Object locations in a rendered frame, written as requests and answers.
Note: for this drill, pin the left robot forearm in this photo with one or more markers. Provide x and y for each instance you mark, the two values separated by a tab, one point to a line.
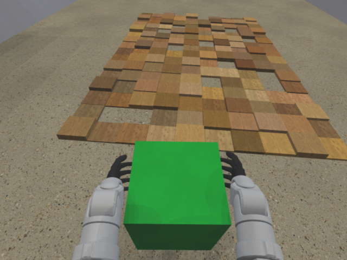
99	237

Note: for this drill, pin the right robot forearm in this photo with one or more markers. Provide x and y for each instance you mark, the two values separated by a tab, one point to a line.
254	228

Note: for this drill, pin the right robot hand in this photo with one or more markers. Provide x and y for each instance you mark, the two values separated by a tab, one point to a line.
235	169

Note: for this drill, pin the carton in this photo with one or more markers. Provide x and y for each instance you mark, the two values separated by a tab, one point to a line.
176	196

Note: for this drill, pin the left robot hand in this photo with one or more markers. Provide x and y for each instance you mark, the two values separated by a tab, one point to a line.
117	166

